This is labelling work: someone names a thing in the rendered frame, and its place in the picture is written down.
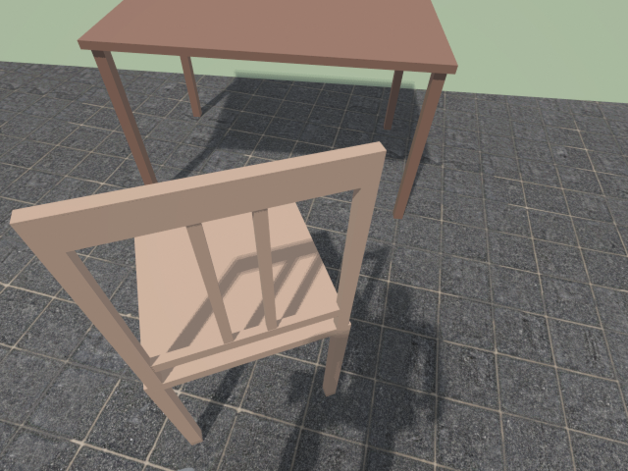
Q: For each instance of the table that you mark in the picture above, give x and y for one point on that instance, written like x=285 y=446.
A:
x=398 y=35

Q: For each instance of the chair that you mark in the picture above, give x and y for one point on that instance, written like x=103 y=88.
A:
x=227 y=271

